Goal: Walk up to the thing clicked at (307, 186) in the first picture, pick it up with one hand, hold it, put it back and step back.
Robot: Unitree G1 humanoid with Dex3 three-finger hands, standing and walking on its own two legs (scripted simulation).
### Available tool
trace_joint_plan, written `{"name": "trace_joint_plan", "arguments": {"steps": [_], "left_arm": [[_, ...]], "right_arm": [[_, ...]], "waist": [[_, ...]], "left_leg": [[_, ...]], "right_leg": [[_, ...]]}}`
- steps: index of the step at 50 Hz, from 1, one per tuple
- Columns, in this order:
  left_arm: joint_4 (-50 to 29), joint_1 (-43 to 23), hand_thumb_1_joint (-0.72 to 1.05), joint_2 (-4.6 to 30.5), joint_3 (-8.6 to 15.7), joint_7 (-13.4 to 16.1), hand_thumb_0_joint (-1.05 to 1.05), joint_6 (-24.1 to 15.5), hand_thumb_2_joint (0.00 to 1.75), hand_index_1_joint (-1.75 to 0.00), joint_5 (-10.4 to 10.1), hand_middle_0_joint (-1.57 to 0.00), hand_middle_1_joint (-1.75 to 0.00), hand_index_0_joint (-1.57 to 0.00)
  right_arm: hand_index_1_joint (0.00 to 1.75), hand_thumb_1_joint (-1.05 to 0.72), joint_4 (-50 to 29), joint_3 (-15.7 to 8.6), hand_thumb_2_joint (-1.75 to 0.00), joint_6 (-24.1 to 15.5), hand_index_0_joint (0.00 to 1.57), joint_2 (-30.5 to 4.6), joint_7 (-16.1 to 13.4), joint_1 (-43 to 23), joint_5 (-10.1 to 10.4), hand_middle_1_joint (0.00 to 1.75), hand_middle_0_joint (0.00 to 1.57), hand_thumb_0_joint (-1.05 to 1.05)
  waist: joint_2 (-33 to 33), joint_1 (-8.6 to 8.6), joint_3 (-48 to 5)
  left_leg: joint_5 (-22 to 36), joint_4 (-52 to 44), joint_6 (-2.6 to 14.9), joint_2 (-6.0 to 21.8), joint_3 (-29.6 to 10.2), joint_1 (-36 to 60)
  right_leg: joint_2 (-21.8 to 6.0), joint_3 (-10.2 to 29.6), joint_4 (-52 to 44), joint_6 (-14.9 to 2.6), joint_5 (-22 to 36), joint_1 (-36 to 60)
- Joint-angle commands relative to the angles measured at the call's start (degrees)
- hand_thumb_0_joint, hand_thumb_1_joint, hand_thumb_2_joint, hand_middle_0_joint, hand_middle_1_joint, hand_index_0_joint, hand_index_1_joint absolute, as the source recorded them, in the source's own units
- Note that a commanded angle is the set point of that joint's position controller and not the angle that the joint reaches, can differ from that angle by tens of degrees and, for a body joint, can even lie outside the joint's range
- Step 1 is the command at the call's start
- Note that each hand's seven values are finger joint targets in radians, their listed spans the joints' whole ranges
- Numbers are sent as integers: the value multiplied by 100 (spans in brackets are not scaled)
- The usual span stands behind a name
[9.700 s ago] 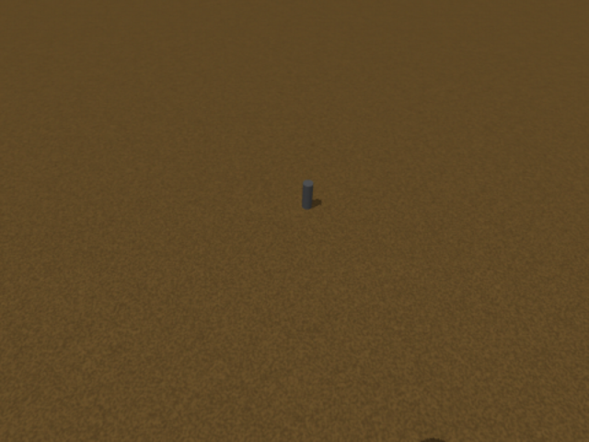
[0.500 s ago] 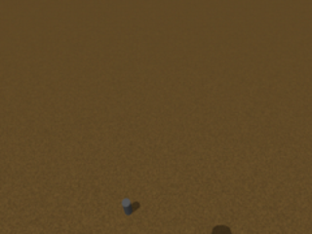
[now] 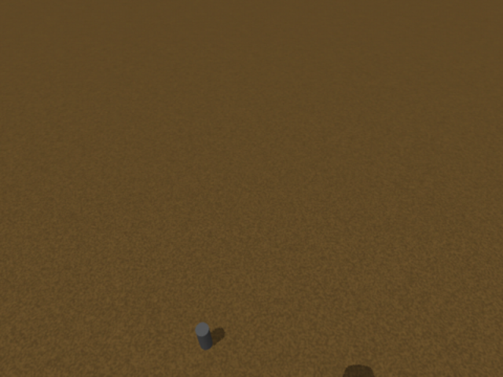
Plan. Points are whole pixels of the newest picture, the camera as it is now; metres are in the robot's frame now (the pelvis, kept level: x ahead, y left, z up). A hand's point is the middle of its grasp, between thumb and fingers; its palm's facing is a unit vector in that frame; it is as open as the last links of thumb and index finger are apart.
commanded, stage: stand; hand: left
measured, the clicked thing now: (204, 336) +0.43 +0.19 -0.71
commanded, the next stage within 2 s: go down in 1.88 s
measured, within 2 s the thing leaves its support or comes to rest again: neither
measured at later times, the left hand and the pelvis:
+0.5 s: hand out of the picture +0.06 +0.25 -0.16, palm faces -0.02 -0.94 -0.34, open 7.4 cm; pelvis -0.01 -0.01 +0.00, yaw +0 degrees
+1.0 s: hand out of the picture +0.07 +0.24 -0.16, palm faces -0.03 -0.94 -0.35, open 7.4 cm; pelvis -0.01 -0.01 +0.00, yaw +0 degrees
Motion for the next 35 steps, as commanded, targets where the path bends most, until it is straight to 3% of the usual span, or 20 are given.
{"name": "trace_joint_plan", "arguments": {"steps": [1,4,11,13,23,35], "left_arm": [[-363,-192,90,1233,187,57,0,-121,90,-30,2,-20,-30,-20],[-366,-180,90,1220,183,50,0,-116,90,-30,8,-20,-30,-20],[-373,-134,90,1274,166,35,0,-138,90,-30,8,-20,-30,-20],[-399,-82,90,1275,162,37,0,-138,90,-30,12,-20,-30,-20],[-396,-4,90,1288,143,39,0,-134,90,-30,6,-20,-30,-20],[-406,-11,90,1313,148,38,0,-121,90,-30,4,-20,-30,-20]], "right_arm": [[30,-90,-333,-199,-90,-110,20,-1225,-49,-258,-17,30,20,0],[30,-90,-315,-187,-90,-100,20,-1236,-36,-187,-17,30,20,0],[30,-90,-316,-172,-90,-96,20,-1208,-10,-95,-39,30,20,0],[30,-90,-340,-198,-90,-109,20,-1258,-14,-171,-30,30,20,0],[30,-90,-315,-179,-90,-104,20,-1264,-27,-68,-29,30,20,0],[30,-90,-329,-150,-90,-96,20,-1263,-31,3,-21,30,20,0]], "waist": [[-6,11,-275],[73,2,-192],[7,-25,-239],[78,8,-385],[14,17,-300],[-33,4,-149]], "left_leg": [[929,-209,9,876,-620,-229],[567,-301,13,863,-646,-397],[320,-284,34,839,-639,-379],[574,-207,26,859,-647,-221],[675,-161,36,852,-646,-292],[467,-227,24,849,-666,-400]], "right_leg": [[-719,575,-204,-144,679,101],[-710,588,-246,-149,393,109],[-725,645,-291,-151,193,36],[-728,638,-249,-174,380,49],[-710,633,-197,-177,517,48],[-683,653,-250,-188,259,-49]]}}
